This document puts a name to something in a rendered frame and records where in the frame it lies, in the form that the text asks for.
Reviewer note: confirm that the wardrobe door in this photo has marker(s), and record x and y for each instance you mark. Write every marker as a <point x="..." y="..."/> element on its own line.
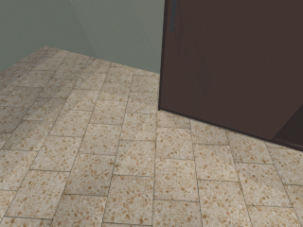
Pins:
<point x="235" y="63"/>
<point x="292" y="131"/>

